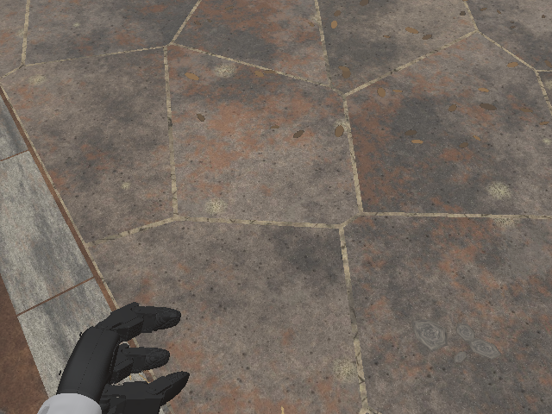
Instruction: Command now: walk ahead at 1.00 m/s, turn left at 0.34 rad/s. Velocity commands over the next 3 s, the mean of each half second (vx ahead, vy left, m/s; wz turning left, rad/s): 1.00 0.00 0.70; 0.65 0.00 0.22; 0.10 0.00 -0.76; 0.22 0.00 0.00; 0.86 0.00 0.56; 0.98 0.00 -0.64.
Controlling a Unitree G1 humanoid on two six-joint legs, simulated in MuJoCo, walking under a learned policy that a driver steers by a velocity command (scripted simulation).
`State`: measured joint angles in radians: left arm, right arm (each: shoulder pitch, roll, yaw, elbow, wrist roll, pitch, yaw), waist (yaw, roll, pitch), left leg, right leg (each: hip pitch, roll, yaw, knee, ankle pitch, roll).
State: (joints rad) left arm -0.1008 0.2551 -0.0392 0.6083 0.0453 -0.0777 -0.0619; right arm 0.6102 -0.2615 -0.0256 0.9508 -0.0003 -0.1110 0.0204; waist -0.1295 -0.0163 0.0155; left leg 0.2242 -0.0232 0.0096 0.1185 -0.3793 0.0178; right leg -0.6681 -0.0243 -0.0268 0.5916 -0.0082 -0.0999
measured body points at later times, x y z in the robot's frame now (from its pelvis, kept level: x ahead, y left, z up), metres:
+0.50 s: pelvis +0.48 +0.07 -0.03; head +0.49 +0.08 +0.42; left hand +0.36 +0.32 -0.16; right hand +0.76 -0.10 -0.10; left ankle +0.60 +0.14 -0.72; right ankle +0.24 -0.12 -0.65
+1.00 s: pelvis +0.87 +0.20 -0.01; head +0.90 +0.23 +0.44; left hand +0.89 +0.52 -0.11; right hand +1.09 +0.01 -0.12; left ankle +0.67 +0.22 -0.59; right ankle +1.02 +0.24 -0.72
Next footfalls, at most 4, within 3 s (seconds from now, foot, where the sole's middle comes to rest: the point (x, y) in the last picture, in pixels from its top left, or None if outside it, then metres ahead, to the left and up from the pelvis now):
0.04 right None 0.24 -0.11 -0.76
0.48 left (192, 349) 0.63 0.15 -0.76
0.90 right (149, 217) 1.06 0.26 -0.76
1.50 left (89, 207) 1.11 0.44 -0.76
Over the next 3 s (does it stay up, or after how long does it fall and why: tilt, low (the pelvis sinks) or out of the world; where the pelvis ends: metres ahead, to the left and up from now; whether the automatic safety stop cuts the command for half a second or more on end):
stays up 1.77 0.67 0.01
